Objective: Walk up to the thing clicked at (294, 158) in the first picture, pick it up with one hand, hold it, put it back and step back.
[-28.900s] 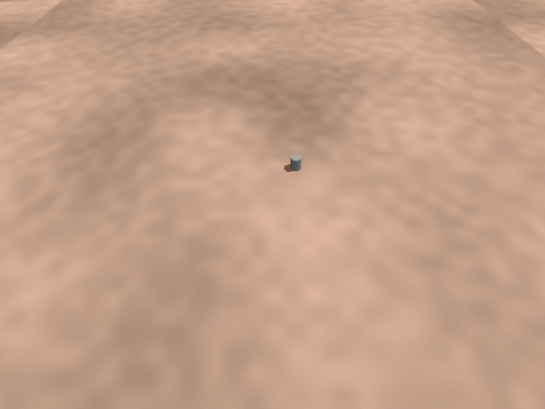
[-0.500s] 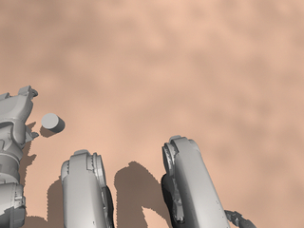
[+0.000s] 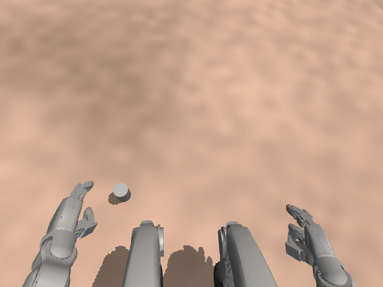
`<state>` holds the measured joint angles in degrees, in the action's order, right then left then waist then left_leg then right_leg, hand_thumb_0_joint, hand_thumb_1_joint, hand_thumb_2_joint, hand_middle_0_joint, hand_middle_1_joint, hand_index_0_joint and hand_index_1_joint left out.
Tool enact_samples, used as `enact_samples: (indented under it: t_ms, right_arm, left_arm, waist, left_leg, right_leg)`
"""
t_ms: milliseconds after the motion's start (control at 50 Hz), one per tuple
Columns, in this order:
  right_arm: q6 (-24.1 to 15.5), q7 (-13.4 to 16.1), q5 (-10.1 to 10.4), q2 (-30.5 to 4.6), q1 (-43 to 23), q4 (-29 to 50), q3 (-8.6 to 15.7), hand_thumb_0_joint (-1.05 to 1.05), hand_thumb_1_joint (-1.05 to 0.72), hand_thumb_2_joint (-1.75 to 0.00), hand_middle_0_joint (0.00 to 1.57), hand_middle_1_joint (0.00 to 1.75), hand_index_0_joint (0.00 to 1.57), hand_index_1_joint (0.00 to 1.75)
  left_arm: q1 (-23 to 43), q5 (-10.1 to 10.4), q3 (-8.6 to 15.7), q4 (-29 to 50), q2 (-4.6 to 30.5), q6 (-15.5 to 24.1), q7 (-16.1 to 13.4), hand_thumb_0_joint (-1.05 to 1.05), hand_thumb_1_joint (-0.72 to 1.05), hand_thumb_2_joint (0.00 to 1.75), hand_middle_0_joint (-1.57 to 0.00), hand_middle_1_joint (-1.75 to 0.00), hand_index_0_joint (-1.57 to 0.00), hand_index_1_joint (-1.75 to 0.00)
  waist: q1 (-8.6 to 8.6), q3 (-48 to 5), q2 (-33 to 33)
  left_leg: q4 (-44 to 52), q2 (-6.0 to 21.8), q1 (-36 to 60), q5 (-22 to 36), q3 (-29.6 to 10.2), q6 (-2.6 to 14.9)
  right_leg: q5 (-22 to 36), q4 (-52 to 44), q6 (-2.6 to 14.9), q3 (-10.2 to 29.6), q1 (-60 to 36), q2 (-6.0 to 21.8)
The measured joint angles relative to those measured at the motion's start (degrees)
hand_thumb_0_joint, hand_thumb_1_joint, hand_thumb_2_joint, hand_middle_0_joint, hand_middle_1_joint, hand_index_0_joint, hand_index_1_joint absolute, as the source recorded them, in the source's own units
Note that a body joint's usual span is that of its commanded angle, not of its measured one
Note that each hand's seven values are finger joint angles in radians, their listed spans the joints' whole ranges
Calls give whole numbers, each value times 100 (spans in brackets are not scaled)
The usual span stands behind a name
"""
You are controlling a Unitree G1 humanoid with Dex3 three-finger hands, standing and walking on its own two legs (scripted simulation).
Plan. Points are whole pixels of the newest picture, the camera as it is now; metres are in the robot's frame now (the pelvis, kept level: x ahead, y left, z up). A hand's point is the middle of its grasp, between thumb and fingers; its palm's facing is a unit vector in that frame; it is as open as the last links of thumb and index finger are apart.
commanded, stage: home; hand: left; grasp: from above
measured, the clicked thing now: (122, 192) +0.47 +0.26 -0.51
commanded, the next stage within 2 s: none
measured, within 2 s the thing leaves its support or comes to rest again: neither
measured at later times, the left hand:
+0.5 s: hand (66, 234) +0.23 +0.19 +0.11, palm faces +0.12 -0.97 -0.21, open 7.4 cm
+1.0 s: hand (65, 248) +0.21 +0.18 +0.12, palm faces +0.12 -0.97 -0.20, open 7.4 cm
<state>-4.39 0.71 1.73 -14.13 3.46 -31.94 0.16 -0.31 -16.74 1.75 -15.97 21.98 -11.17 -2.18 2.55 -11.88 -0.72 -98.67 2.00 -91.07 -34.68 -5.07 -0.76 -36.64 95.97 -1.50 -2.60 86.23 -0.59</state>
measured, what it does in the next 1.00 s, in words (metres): rises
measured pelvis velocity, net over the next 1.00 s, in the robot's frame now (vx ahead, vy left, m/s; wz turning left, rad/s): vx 0.06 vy -0.01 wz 0.07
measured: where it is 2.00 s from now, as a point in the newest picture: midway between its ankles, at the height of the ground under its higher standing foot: outside the picture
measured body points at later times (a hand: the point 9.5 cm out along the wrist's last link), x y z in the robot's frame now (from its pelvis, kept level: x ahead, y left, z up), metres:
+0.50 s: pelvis +0.06 +0.00 +0.16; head +0.09 +0.01 +0.61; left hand +0.22 +0.24 +0.13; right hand +0.21 -0.24 +0.08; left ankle +0.08 +0.12 -0.51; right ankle +0.07 -0.14 -0.51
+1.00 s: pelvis +0.06 -0.01 +0.17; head +0.07 +0.00 +0.62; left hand +0.20 +0.23 +0.14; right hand +0.25 -0.24 +0.11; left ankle +0.08 +0.12 -0.51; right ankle +0.07 -0.14 -0.51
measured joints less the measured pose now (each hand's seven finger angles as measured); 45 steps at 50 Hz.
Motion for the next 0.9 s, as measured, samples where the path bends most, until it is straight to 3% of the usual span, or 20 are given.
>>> enact_samples:
  t_ms: [160, 300, 380, 460, 580, 900]
  right_arm:
    - [-150, 253, 49, 224, 357, 100, -194, 1, -91, -90, 20, 30, 21, 30]
    - [-273, 602, 72, 305, 953, 60, -331, 1, -90, -90, 20, 30, 21, 30]
    - [-382, 786, 63, 282, 1269, 93, -337, 1, -90, -90, 20, 30, 21, 30]
    - [-504, 926, 43, 235, 1501, 175, -290, 2, -90, -90, 20, 30, 21, 30]
    - [-674, 1019, -14, 170, 1523, 242, -213, 2, -90, -90, 20, 30, 21, 30]
    - [-1005, 991, -135, 152, 1202, 187, -233, 2, -90, -90, 20, 30, 21, 30]
  left_arm:
    - [-929, 1099, 56, 856, -366, -665, -137, 1, 89, 90, -21, -30, -21, -30]
    - [-1717, 1744, 133, 1428, -700, -1198, -231, 1, 90, 90, -21, -30, -21, -30]
    - [-2160, 1978, 156, 1780, -852, -1404, -218, 1, 90, 90, -21, -30, -21, -30]
    - [-2589, 2090, 129, 2206, -935, -1531, -173, 1, 90, 90, -20, -30, -21, -30]
    - [-2953, 2052, 59, 2515, -955, -1591, -56, 1, 90, 90, -20, -30, -20, -30]
    - [-2858, 1951, 18, 2306, -963, -1525, 141, 1, 90, 90, -20, -30, -20, -29]
  waist:
    - [48, 70, -92]
    - [136, 77, -172]
    - [168, 87, -202]
    - [156, 75, -232]
    - [100, 54, -264]
    - [-54, 264, -147]
  left_leg:
    - [1180, 3, 1442, 168, 36, -6]
    - [2349, 16, 2833, 376, 77, -4]
    - [2976, 28, 3581, 511, 105, -4]
    - [3499, 35, 4198, 639, 130, -2]
    - [3932, 17, 4760, 749, 156, 2]
    - [4058, -23, 5010, 821, 111, -43]
  right_leg:
    - [198, -1215, 13, -17, -1448, 24]
    - [448, -2436, 23, -23, -2847, 28]
    - [611, -3093, 30, -17, -3597, 24]
    - [761, -3645, 37, -11, -4218, 21]
    - [870, -4073, 35, 0, -4775, 43]
    - [871, -4113, 71, -48, -5011, 80]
